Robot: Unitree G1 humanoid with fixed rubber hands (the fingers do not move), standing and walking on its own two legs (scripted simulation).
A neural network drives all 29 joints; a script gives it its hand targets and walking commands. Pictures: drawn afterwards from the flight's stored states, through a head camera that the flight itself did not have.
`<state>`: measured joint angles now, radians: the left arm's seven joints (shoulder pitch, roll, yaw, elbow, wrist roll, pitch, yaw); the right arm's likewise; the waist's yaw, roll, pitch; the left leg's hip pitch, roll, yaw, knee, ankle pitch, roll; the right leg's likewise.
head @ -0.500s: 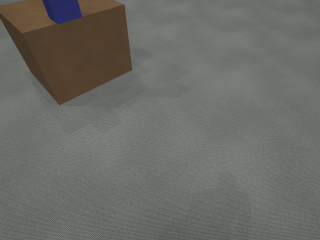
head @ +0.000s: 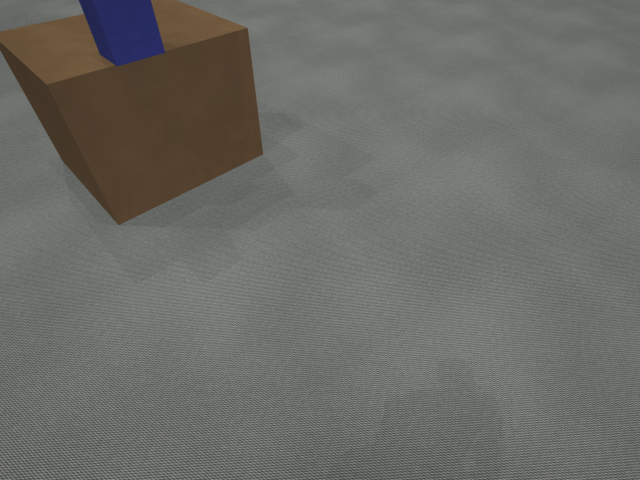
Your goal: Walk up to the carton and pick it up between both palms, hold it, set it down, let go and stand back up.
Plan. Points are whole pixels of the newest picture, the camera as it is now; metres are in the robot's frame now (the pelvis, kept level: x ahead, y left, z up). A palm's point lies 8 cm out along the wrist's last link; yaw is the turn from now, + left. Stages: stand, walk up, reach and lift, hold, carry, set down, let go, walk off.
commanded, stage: stand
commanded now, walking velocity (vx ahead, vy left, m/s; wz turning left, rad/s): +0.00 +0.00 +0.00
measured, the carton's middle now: (119, 13) +1.68 +0.73 +0.04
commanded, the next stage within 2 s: walk up in 0.48 s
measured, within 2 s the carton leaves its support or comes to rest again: neither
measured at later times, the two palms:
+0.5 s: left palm out of the picture -0.03 +0.20 -0.15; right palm out of the picture -0.03 -0.20 -0.15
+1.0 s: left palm out of the picture -0.04 +0.31 -0.15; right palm out of the picture +0.16 -0.16 -0.12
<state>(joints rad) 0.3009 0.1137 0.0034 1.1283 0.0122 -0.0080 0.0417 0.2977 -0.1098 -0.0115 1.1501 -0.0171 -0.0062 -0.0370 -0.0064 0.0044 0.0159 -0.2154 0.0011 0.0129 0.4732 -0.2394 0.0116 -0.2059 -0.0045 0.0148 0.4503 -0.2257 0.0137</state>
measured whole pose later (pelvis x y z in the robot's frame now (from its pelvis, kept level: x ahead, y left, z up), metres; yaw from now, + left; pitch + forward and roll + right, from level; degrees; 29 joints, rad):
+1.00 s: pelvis +0.03 +0.07 -0.01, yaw +12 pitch +1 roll -1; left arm 0.35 0.21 0.09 1.09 0.04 -0.06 0.04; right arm 0.23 -0.22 -0.07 0.93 -0.03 0.01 0.06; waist 0.02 -0.02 -0.03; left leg -0.46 0.12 0.07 0.80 -0.34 -0.03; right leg -0.11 -0.18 -0.15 0.42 -0.30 0.09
